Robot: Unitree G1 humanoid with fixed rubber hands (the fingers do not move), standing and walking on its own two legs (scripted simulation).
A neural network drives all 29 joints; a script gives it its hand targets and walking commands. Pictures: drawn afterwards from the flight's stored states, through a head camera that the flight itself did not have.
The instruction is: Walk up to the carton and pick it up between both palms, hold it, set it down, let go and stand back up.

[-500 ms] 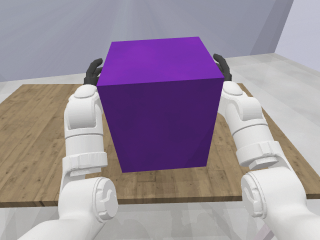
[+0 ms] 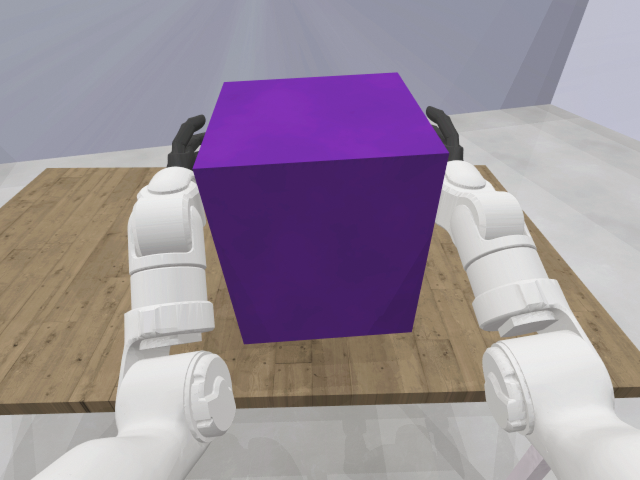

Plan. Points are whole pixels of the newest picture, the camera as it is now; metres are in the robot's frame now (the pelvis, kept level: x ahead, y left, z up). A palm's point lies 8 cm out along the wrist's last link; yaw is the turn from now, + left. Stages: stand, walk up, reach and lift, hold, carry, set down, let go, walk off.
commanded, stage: hold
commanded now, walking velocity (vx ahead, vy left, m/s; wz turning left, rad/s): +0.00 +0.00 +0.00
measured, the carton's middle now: (319, 209) +0.36 +0.00 +0.22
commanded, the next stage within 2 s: none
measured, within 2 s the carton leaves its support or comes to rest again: neither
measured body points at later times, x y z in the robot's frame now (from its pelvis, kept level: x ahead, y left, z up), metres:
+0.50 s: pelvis +0.00 +0.00 +0.00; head -0.08 +0.01 +0.44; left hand +0.38 +0.15 +0.26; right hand +0.38 -0.15 +0.27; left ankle -0.01 +0.12 -0.75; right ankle +0.03 -0.11 -0.75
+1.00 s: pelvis +0.00 +0.00 +0.00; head -0.08 +0.01 +0.44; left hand +0.38 +0.15 +0.26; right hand +0.38 -0.15 +0.27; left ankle -0.01 +0.12 -0.75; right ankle +0.03 -0.11 -0.75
